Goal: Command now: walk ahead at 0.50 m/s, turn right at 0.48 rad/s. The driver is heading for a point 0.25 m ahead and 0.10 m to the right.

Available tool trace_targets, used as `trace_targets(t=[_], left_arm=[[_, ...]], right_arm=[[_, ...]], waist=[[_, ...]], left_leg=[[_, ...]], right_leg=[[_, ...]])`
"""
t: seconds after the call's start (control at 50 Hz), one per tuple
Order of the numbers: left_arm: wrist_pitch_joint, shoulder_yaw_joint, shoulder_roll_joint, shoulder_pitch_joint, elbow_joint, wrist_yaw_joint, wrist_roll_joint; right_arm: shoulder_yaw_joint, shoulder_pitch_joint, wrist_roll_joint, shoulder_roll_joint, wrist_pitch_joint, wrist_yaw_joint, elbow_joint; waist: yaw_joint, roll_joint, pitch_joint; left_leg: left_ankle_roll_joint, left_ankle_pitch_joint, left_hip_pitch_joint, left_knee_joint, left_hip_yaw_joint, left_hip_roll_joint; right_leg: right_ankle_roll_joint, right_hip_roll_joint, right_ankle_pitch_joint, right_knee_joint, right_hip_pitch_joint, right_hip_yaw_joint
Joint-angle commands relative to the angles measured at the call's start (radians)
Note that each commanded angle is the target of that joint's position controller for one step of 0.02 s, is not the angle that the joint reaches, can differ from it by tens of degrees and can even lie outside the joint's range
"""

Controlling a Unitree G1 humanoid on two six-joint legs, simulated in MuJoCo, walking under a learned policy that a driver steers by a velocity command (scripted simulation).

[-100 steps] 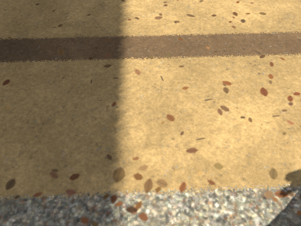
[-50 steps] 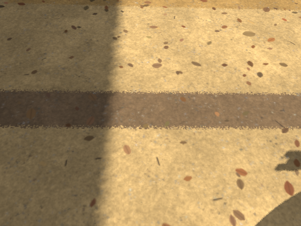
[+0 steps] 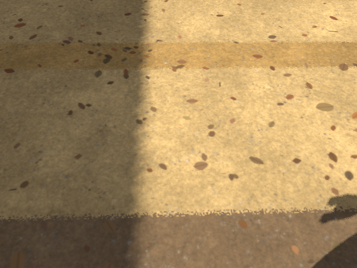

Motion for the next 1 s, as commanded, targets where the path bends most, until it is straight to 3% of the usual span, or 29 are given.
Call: trace_targets(t=[0.02,0.06,0.1,0.14,0.18,0.2,0.22,0.24,0.26,0.28,0.3,0.32,0.34,0.36,0.42,0.46,0.54,0.58,0.6,0.62,0.64,0.66,0.68,0.76,0.88,1.0], left_arm=[[-0.006,-0.003,0.007,-0.010,-0.064,-0.015,0.002],[-0.009,-0.010,-0.003,-0.089,-0.089,-0.029,0.004],[-0.013,-0.016,-0.014,-0.156,-0.119,-0.039,0.012],[-0.016,-0.012,-0.004,-0.177,-0.143,-0.048,0.017],[-0.018,0.004,0.032,-0.131,-0.143,-0.053,0.025],[-0.019,0.021,0.061,-0.040,-0.118,-0.053,0.030],[-0.020,0.044,0.107,0.065,-0.085,-0.042,0.032],[-0.013,0.061,0.194,0.164,-0.072,-0.019,0.043],[-0.012,0.045,0.233,0.101,-0.093,-0.013,0.056],[-0.005,0.030,0.153,0.132,-0.102,-0.021,0.043],[-0.007,0.018,0.124,0.068,-0.092,-0.026,0.035],[-0.008,0.009,0.087,0.003,-0.085,-0.027,0.024],[-0.008,-0.002,0.057,-0.051,-0.084,-0.025,0.025],[-0.010,-0.002,0.056,-0.087,-0.082,-0.025,0.037],[-0.019,0.000,0.054,-0.145,-0.067,-0.019,0.055],[-0.017,-0.001,0.050,-0.147,-0.046,-0.009,0.052],[0.001,-0.009,0.041,-0.141,-0.005,0.004,0.047],[0.007,-0.021,0.014,-0.145,0.013,0.003,0.036],[0.007,-0.030,-0.009,-0.108,0.034,0.002,0.039],[0.005,-0.027,-0.005,-0.062,0.045,0.001,0.048],[0.008,-0.026,-0.020,-0.034,0.050,0.004,0.043],[0.013,-0.024,0.003,-0.082,0.054,0.009,0.046],[0.018,-0.019,0.011,-0.097,0.056,0.014,0.041],[0.027,-0.017,0.008,-0.083,0.097,0.019,0.040],[0.024,-0.014,0.003,-0.090,0.157,0.020,0.029],[0.033,-0.013,0.013,-0.085,0.215,0.030,0.026]], right_arm=[[-0.032,-0.090,0.002,-0.140,-0.019,-0.011,-0.064],[-0.038,-0.066,0.008,-0.161,-0.013,-0.017,-0.049],[-0.039,-0.038,0.016,-0.171,0.000,-0.020,-0.028],[-0.043,-0.015,0.028,-0.190,0.017,-0.022,-0.007],[-0.050,-0.025,0.042,-0.218,0.029,-0.027,0.001],[-0.050,-0.042,0.049,-0.222,0.035,-0.030,0.002],[-0.042,-0.028,0.044,-0.201,0.037,-0.031,0.006],[-0.019,0.002,0.002,-0.145,0.030,-0.030,-0.019],[0.024,0.163,-0.010,-0.047,0.021,-0.007,-0.014],[0.000,0.118,0.022,-0.146,0.022,0.000,0.034],[-0.007,0.008,0.052,-0.161,0.030,0.000,-0.002],[-0.001,-0.041,0.042,-0.140,0.038,-0.014,-0.009],[-0.006,-0.057,0.026,-0.140,0.054,-0.028,-0.001],[-0.008,-0.026,0.022,-0.133,0.074,-0.035,0.010],[-0.004,0.021,0.013,-0.096,0.099,-0.053,0.036],[0.003,-0.016,0.009,-0.081,0.103,-0.057,0.035],[0.000,-0.076,0.011,-0.093,0.109,-0.050,0.037],[0.003,-0.068,-0.004,-0.081,0.103,-0.043,0.050],[0.003,-0.070,-0.016,-0.097,0.099,-0.041,0.047],[-0.006,-0.087,-0.013,-0.160,0.096,-0.045,0.036],[-0.013,-0.125,0.000,-0.171,0.097,-0.044,0.055],[-0.002,-0.144,0.000,-0.114,0.091,-0.039,0.052],[0.007,-0.151,-0.007,-0.088,0.083,-0.038,0.060],[0.011,-0.127,0.006,-0.090,0.059,-0.038,0.095],[0.014,-0.117,0.010,-0.086,0.070,-0.044,0.137],[0.016,-0.129,0.011,-0.079,0.079,-0.043,0.171]], waist=[[0.032,0.112,0.030],[0.002,0.100,0.052],[-0.016,0.085,0.082],[-0.011,0.104,0.067],[0.029,0.141,0.015],[0.086,0.137,-0.039],[0.138,0.103,-0.103],[0.154,-0.044,-0.225],[0.043,-0.218,-0.405],[0.128,-0.051,-0.509],[0.117,-0.045,-0.350],[0.091,0.010,-0.236],[0.062,0.012,-0.166],[0.023,-0.019,-0.143],[-0.016,-0.044,-0.140],[-0.001,-0.053,-0.146],[0.022,-0.060,-0.105],[0.001,-0.034,-0.068],[0.006,-0.001,-0.045],[0.053,0.093,-0.019],[0.095,0.215,-0.008],[0.066,0.199,0.013],[0.066,0.188,0.014],[0.049,0.121,-0.014],[0.034,0.066,-0.042],[0.037,0.053,-0.031]], left_leg=[[0.147,0.261,-0.005,-0.164,-0.096,0.268],[0.136,0.257,0.010,-0.168,-0.046,0.270],[0.127,0.377,0.028,-0.133,-0.012,0.270],[0.111,0.531,0.084,-0.066,0.000,0.285],[0.085,0.723,0.132,0.050,0.003,0.287],[0.061,0.778,0.136,0.170,0.017,0.263],[0.022,0.729,0.075,0.341,0.045,0.214],[-0.034,0.312,-0.151,0.634,0.058,0.149],[-0.095,-0.531,-0.447,0.981,-0.057,0.016],[-0.088,-0.516,-0.416,1.031,-0.225,0.041],[-0.079,-0.462,-0.491,1.013,-0.201,0.078],[-0.077,-0.394,-0.511,0.939,-0.184,0.108],[-0.082,-0.338,-0.465,0.876,-0.188,0.128],[-0.086,-0.282,-0.361,0.835,-0.189,0.135],[-0.099,-0.210,-0.234,0.684,-0.170,0.115],[-0.096,-0.147,-0.201,0.559,-0.174,0.117],[-0.078,-0.052,-0.127,0.382,-0.161,0.097],[-0.053,0.034,-0.039,0.220,-0.141,0.080],[-0.034,0.095,-0.011,0.152,-0.188,0.118],[-0.005,0.138,-0.028,0.123,-0.250,0.185],[0.022,-0.097,-0.159,0.098,-0.250,0.173],[0.010,-0.220,-0.248,0.056,-0.244,0.144],[-0.011,-0.223,-0.274,0.043,-0.233,0.134],[-0.034,-0.003,-0.167,0.101,-0.196,0.106],[-0.020,0.140,-0.094,0.134,-0.176,0.090],[-0.018,0.167,-0.080,0.127,-0.164,0.077]], right_leg=[[-0.001,-0.032,0.159,-0.138,-0.018,0.020],[-0.012,-0.023,0.219,-0.241,0.003,-0.021],[-0.026,-0.001,0.216,-0.341,0.037,-0.051],[-0.045,0.029,0.171,-0.398,0.077,-0.074],[-0.076,0.078,0.100,-0.439,0.172,-0.101],[-0.097,0.111,0.130,-0.501,0.292,-0.117],[-0.123,0.136,0.277,-0.569,0.477,-0.117],[-0.180,-0.045,0.751,-0.494,0.771,0.089],[-0.410,-0.335,1.001,-0.477,1.051,0.480],[-0.401,-0.304,0.875,-0.535,0.985,0.465],[-0.354,-0.247,0.782,-0.564,0.880,0.321],[-0.306,-0.193,0.659,-0.601,0.742,0.252],[-0.281,-0.164,0.571,-0.645,0.602,0.203],[-0.268,-0.141,0.519,-0.691,0.472,0.162],[-0.271,-0.112,0.450,-0.742,0.341,0.091],[-0.259,-0.101,0.337,-0.753,0.340,0.076],[-0.225,-0.091,-0.056,-0.784,0.319,0.105],[-0.166,-0.051,-0.229,-0.760,0.281,0.097],[-0.117,-0.019,-0.277,-0.735,0.266,0.088],[-0.073,0.045,-0.292,-0.669,0.259,0.043],[-0.043,0.098,-0.203,-0.654,0.343,-0.030],[-0.031,0.097,-0.128,-0.617,0.434,-0.039],[-0.037,0.088,-0.089,-0.605,0.471,-0.036],[-0.056,0.069,0.018,-0.611,0.472,-0.018],[-0.047,0.067,0.145,-0.598,0.499,-0.026],[-0.043,0.063,0.177,-0.599,0.522,-0.028]])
